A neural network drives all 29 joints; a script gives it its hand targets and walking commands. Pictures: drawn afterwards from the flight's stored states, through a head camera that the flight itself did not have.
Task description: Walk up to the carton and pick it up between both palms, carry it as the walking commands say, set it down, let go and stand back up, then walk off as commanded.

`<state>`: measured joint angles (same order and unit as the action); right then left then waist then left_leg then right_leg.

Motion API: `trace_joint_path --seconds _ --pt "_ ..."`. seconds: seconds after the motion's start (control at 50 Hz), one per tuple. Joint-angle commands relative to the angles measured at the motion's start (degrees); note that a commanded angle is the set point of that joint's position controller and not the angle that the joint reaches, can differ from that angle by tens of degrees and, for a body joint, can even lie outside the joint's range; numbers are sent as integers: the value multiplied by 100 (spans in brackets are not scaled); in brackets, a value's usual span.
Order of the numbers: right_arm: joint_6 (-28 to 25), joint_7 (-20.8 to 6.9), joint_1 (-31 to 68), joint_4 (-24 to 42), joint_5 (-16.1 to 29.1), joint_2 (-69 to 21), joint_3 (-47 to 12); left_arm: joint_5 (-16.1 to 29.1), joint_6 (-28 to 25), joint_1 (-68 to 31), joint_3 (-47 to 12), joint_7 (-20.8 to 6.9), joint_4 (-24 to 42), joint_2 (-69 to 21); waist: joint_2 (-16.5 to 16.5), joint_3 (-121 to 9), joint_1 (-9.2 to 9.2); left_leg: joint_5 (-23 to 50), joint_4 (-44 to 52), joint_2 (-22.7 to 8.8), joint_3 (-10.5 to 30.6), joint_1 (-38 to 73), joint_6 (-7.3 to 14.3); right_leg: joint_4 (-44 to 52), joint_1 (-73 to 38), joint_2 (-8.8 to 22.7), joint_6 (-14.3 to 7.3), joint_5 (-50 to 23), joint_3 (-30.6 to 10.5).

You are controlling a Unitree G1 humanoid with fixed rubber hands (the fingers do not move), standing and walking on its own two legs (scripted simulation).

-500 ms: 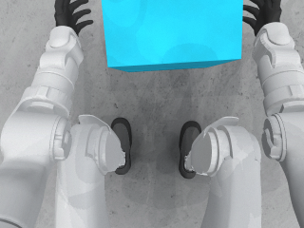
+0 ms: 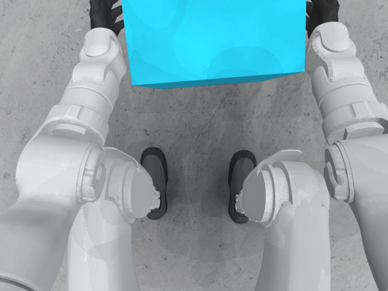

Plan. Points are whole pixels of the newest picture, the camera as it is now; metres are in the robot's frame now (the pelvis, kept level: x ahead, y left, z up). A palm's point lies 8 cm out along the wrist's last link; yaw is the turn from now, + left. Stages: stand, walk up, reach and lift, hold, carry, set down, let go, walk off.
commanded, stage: reach and lift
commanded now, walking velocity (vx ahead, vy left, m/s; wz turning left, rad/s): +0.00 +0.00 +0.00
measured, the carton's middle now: (210, 41) +0.51 -0.03 -0.25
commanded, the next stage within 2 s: none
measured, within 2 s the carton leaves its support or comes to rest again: leaves its support in 0.68 s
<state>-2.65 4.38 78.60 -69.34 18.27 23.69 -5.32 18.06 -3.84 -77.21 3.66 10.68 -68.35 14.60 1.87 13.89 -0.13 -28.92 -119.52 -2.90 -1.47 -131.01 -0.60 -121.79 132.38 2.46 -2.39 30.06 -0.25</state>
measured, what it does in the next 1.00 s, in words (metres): stands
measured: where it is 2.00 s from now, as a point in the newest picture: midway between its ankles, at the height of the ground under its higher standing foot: (196, 196)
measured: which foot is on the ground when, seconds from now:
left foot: down 0.00-1.00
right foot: down 0.00-1.00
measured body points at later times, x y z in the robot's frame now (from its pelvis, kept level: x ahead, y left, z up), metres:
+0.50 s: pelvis -0.01 +0.00 +0.00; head +0.35 -0.04 +0.26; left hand +0.53 +0.14 -0.18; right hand +0.53 -0.21 -0.19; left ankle +0.13 +0.13 -0.35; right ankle +0.12 -0.11 -0.35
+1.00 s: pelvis +0.00 +0.01 +0.00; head +0.32 -0.03 +0.31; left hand +0.54 +0.14 -0.12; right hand +0.54 -0.21 -0.12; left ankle +0.13 +0.13 -0.35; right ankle +0.12 -0.11 -0.35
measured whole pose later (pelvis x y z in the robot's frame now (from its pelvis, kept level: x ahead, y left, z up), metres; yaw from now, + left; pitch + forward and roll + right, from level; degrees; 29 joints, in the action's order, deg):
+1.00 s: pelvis +0.00 +0.01 +0.00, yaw -2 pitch +39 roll +3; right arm 8.3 2.2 76.7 -63.3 8.9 20.8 2.7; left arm 9.9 6.9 -69.5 15.0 9.7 -55.5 11.2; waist 1.1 7.8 -0.2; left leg -30.4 -119.9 0.4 -0.1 -128.2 -2.1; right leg -121.4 130.1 0.3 -1.1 30.1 -1.4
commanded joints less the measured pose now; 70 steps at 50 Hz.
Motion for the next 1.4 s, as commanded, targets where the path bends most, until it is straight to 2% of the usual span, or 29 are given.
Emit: trace_joint_path --seconds 0.0,0.22,0.38,0.52,0.62,0.68,0.76,0.92,1.16,1.38 --pt "-117 6 1591 572 50 -546 -256 6 -98 -856 -284 -101 412 -599 -742 -5996 -109 1296 670 573 -153 2774 -52 1192 -3562 -357 223 -1455 -212" --pt "-144 -115 2143 808 230 -1436 -747 136 -185 -1386 -703 -274 547 -1388 -682 -6101 -179 1216 725 629 -214 2849 -39 1266 -3848 -456 161 -1412 -174" --pt "14 -608 2985 989 110 -3464 -1090 0 -7 -2450 -931 -779 888 -3244 -598 -6169 -179 1148 610 745 -278 2658 -46 1122 -3923 -590 122 -1489 -154" --pt "267 -908 3208 1244 -148 -4268 -944 -148 250 -2995 -817 -1052 1411 -3948 -684 -6526 -158 963 535 855 -379 2656 -46 1005 -4003 -686 144 -1340 -5" --pt "374 -1017 3318 1886 -135 -4635 -1003 -58 351 -3138 -973 -1111 1939 -4356 -710 -7385 -78 1320 459 942 -390 3175 -29 886 -4240 -741 151 -1609 112" --pt "452 -1048 3302 2231 -114 -4773 -1038 -4 433 -3176 -1089 -1132 2229 -4525 -706 -7746 -23 1429 468 989 -410 3348 -27 869 -4415 -774 160 -1733 172" --pt "628 -1130 3095 2231 -247 -4963 -913 -114 590 -3266 -1121 -1183 2488 -4639 -595 -7614 35 1329 562 1021 -435 3332 -40 922 -4296 -801 160 -1642 226" --pt "950 -1394 2782 2027 -599 -5477 -536 -607 919 -3163 -850 -1318 2677 -5045 -423 -7308 -49 1130 773 1070 -453 3335 -36 1073 -3917 -853 137 -1342 276" --pt "1435 -1782 2379 2160 -1184 -6108 -141 -1232 1507 -2795 -528 -1725 2941 -5785 -458 -7451 -43 913 1069 1114 -459 3095 -36 1396 -3824 -887 148 -1247 293" --pt "1807 -1858 2094 2921 -1402 -6577 -280 -1291 1912 -2356 -766 -1995 3495 -6224 -617 -8463 -65 1200 1381 1185 -484 3140 -48 1696 -4611 -952 214 -1754 285"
